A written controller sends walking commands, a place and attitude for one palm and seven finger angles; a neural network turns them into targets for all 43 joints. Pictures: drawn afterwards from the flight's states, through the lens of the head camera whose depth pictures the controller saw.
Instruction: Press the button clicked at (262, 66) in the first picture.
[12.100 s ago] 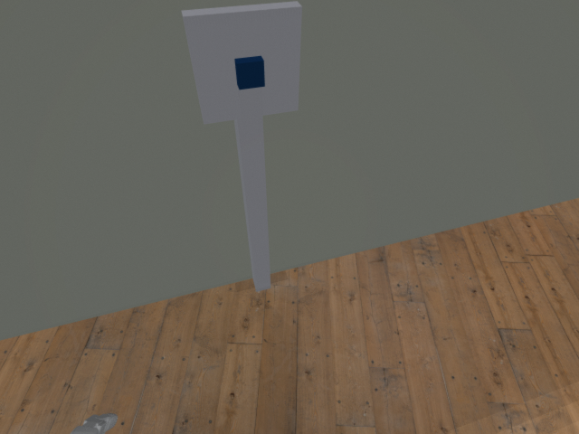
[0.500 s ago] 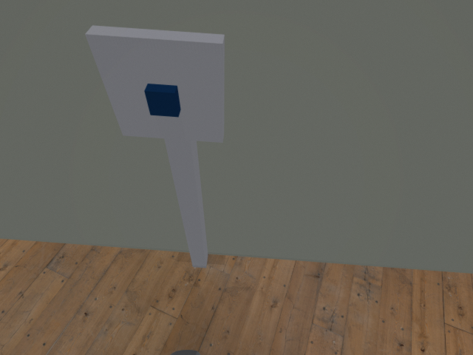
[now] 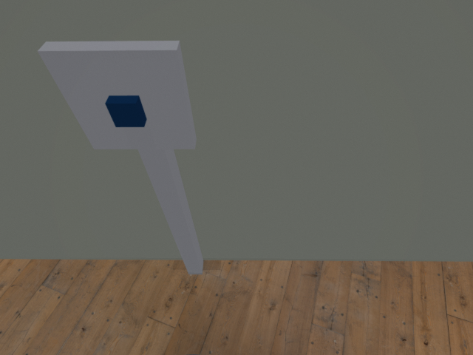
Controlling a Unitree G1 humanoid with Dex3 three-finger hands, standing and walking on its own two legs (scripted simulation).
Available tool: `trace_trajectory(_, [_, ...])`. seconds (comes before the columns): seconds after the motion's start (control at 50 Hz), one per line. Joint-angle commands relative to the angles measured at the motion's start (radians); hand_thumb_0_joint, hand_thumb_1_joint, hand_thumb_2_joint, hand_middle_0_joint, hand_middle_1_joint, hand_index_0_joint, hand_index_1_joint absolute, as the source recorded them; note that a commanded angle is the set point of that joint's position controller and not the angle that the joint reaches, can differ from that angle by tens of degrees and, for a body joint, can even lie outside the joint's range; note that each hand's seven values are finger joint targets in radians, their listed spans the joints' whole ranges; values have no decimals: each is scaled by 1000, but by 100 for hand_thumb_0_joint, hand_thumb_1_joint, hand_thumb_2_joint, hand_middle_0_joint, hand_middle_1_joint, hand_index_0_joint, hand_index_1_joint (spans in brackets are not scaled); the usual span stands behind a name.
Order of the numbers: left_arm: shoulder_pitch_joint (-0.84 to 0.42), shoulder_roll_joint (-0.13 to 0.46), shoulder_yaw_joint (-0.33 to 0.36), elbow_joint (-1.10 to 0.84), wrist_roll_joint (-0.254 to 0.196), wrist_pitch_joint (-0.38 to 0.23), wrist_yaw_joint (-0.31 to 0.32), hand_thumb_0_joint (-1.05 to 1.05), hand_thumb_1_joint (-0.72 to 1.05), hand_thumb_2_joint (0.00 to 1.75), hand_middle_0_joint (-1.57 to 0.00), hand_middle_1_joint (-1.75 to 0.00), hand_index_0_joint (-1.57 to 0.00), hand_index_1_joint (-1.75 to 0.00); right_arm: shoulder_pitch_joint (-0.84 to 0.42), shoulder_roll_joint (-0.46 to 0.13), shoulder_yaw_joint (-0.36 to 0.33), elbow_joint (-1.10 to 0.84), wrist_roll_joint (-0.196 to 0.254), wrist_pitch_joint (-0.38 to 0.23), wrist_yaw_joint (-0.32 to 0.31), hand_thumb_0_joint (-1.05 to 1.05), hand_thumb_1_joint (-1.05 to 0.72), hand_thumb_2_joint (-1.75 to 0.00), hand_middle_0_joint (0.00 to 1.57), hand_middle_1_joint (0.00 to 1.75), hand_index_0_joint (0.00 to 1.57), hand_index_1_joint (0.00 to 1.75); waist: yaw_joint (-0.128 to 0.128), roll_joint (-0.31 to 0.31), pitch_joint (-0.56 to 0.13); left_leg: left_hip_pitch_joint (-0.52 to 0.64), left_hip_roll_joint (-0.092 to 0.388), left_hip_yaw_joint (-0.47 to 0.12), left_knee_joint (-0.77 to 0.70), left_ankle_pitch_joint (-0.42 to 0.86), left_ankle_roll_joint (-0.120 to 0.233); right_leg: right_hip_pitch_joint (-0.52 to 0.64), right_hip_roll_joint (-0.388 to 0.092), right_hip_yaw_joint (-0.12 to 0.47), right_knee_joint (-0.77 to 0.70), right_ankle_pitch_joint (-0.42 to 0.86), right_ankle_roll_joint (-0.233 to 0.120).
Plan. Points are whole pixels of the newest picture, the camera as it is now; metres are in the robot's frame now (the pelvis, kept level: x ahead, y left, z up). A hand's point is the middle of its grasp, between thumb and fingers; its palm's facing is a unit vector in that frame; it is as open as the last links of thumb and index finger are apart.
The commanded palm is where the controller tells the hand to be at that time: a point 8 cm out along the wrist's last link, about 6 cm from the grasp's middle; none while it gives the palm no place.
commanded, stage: come to a stop and stand still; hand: left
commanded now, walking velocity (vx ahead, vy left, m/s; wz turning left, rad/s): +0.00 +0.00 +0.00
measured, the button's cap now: (127, 110) +0.47 +0.23 +0.15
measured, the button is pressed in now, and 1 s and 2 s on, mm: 0 0 0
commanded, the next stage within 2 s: look again from close up in 1.28 s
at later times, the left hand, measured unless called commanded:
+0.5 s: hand out of the picture +0.01 +0.13 -0.16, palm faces +0.03 -0.97 -0.22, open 7.3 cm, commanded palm none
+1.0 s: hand out of the picture +0.03 +0.11 -0.17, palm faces +0.05 -0.98 -0.18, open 7.3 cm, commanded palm none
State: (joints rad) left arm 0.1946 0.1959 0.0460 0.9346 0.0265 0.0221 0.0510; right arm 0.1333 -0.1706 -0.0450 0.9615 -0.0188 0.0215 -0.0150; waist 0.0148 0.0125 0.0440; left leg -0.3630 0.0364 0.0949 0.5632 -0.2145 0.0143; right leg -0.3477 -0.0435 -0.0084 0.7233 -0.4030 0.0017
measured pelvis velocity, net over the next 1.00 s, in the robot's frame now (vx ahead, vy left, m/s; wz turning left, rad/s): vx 0.04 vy -0.05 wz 0.03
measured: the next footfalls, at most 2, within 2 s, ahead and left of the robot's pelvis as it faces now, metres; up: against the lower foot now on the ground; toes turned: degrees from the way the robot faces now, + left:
right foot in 0.02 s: +0.04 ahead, -0.14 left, +0.00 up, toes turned +0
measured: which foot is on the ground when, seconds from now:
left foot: down 0.00-1.00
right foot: up 0.00-0.00, down 0.02-1.00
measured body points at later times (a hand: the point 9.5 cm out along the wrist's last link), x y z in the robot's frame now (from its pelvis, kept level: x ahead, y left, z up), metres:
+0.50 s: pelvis -0.01 -0.06 +0.00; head -0.01 -0.06 +0.45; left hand +0.01 +0.18 -0.14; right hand -0.02 -0.27 -0.16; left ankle +0.03 +0.08 -0.73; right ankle +0.00 -0.14 -0.73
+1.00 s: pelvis +0.04 -0.05 +0.01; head +0.05 -0.05 +0.46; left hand +0.03 +0.17 -0.15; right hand +0.06 -0.27 -0.15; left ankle +0.03 +0.08 -0.73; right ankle +0.00 -0.14 -0.73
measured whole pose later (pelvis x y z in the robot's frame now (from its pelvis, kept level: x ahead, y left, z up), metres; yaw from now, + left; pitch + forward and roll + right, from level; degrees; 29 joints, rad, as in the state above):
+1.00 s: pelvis +0.04 -0.05 +0.01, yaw +2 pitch +0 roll +1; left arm 0.29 0.14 0.00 1.12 0.02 -0.02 0.03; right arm 0.26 -0.15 0.01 1.12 -0.01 -0.02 -0.03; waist 0.00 -0.01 0.01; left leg -0.21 0.03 0.02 0.48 -0.26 -0.03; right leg -0.16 0.03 -0.05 0.48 -0.32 -0.05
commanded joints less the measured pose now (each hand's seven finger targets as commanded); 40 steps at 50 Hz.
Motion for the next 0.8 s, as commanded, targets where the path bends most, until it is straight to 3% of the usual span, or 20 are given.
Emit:
trace_trajectory(0.0, [82,171,10,-78,9,-45,2,0,90,90,-20,-30,-20,-30,-6,-70,-20,-141,-9,1,28,0,-90,-90,20,30,20,30,8,-136,-67,-98,-15,-75,352,-263,-12,-20,-272,370,-409,60,-164])
trace_trajectory(0.02, [43,186,-1,-88,15,-43,-3,0,90,90,-20,-30,-20,-30,40,-55,-24,-133,-9,-2,34,0,-90,-90,20,30,20,30,-37,8,-65,-34,-23,-55,361,-220,-16,-51,-209,257,-375,121,-169])
trace_trajectory(0.04, [21,188,5,-96,16,-45,-6,0,90,90,-20,-30,-20,-30,87,-43,-21,-124,-3,-3,36,0,-90,-90,20,30,20,30,-58,-14,-105,-40,-49,-22,319,-199,-20,19,-154,186,-321,244,-151])
trace_trajectory(0.06, [23,188,14,-88,9,-50,-2,0,90,90,-20,-30,-20,-30,93,-58,-16,-124,2,-3,29,0,-90,-90,20,30,20,30,-45,-215,-103,-43,-34,-34,292,-195,-14,20,-163,211,-287,292,-150])
trace_trajectory(0.08, [-28,191,14,-95,8,-53,-1,0,90,90,-20,-30,-20,-30,117,-95,-23,-123,5,-6,22,0,-90,-90,20,30,20,30,-61,-350,-89,-24,-10,-53,230,-187,-1,27,-143,138,-275,291,-143])
trace_trajectory(0.1, [-46,161,6,-99,2,-47,-1,0,90,90,-20,-30,-20,-30,147,-101,-22,-109,6,-12,16,0,-90,-90,20,30,20,30,-68,-348,-57,67,-5,-48,141,-141,1,-56,-142,120,-266,206,-125])
trace_trajectory(0.12, [-40,135,-2,-96,0,-35,-3,0,90,90,-20,-30,-20,-30,190,-87,-13,-83,5,-18,15,0,-90,-90,20,30,20,30,-80,-201,-32,167,-7,-56,40,-84,1,-147,-117,106,-245,58,-97])
trace_trajectory(0.14, [-19,104,-11,-93,-5,-21,-5,0,90,90,-20,-30,-20,-30,206,-105,-7,-68,-3,-25,15,0,-90,-90,20,30,20,30,-70,8,26,150,50,-159,-57,-86,26,-196,-43,71,-192,-91,-62])
trace_trajectory(0.16, [2,84,-17,-90,-11,-9,-6,0,90,90,-20,-30,-20,-30,195,-132,-7,-72,-15,-28,14,0,-90,-90,20,30,20,30,-53,202,82,19,132,-313,-211,-233,71,-149,31,10,-117,-151,-29])
trace_trajectory(0.18, [30,83,-18,-80,-8,-7,-6,0,90,90,-20,-30,-20,-30,173,-147,-10,-72,-19,-30,10,0,-90,-90,20,30,20,30,-30,330,94,-65,176,-416,-307,-309,110,-77,55,-22,-47,-127,-18])
trace_trajectory(0.2, [62,94,-17,-52,-7,-7,-13,0,90,90,-20,-30,-20,-30,122,-146,-5,-74,-14,-30,5,0,-90,-90,20,30,20,30,-3,307,116,-136,176,-396,-331,-341,124,-3,40,-15,-37,-72,-25])
trace_trajectory(0.24, [126,83,-19,-14,-10,-19,-26,0,90,90,-20,-30,-20,-30,89,-133,5,-83,-9,-28,1,0,-90,-90,20,30,20,30,36,78,80,-178,105,-272,-244,-330,81,126,27,31,-170,36,-36])
trace_trajectory(0.28, [113,97,-23,0,-13,-36,-29,0,90,90,-20,-30,-20,-30,127,-101,13,-67,-5,-25,0,0,-90,-90,20,30,20,30,5,-49,34,-76,28,-156,-135,-224,29,89,-48,151,-338,-64,-62])
trace_trajectory(0.3, [95,113,-21,-6,-15,-40,-28,0,90,90,-20,-30,-20,-30,164,-92,13,-57,-5,-25,1,0,-90,-90,20,30,20,30,-16,-79,13,-13,8,-120,-86,-187,16,41,-91,202,-395,-154,-82])
trace_trajectory(0.34, [63,125,-15,-10,-14,-40,-25,0,90,90,-20,-30,-20,-30,213,-73,14,-20,-7,-17,6,0,-90,-90,20,30,20,30,-40,-120,27,65,-5,-88,-22,-140,1,-56,-123,233,-472,-263,-96])
trace_trajectory(0.38, [52,116,-18,-4,-13,-44,-23,0,90,90,-20,-30,-20,-30,245,-62,19,6,-6,-18,7,0,-90,-90,20,30,20,30,-53,-113,21,105,0,-93,-36,-88,3,-58,-106,199,-461,-186,-92])
trace_trajectory(0.44, [75,94,-23,22,-18,-50,-24,0,90,90,-20,-30,-20,-30,251,-61,27,33,-3,-29,3,0,-90,-90,20,30,20,30,-40,-55,22,101,20,-117,-97,-65,8,-10,-70,148,-417,-83,-76])
trace_trajectory(0.48, [96,87,-25,40,-16,-50,-24,0,90,90,-20,-30,-20,-30,242,-62,28,43,-2,-31,0,0,-90,-90,20,30,20,30,-31,-59,28,77,27,-122,-112,-73,6,21,-64,143,-419,-67,-72])
trace_trajectory(0.52, [103,83,-27,58,-17,-51,-23,0,90,90,-20,-30,-20,-30,239,-53,33,59,0,-33,-1,0,-90,-90,20,30,20,30,-30,-21,52,79,28,-122,-119,-58,3,18,-66,143,-421,-51,-74])
trace_trajectory(0.78, [162,53,-32,137,-14,-62,-18,0,90,90,-20,-30,-20,-30,210,-48,40,118,7,-53,-16,0,-90,-90,20,30,20,30,-13,-25,-4,134,54,-125,-137,101,7,138,-55,90,-352,279,-58])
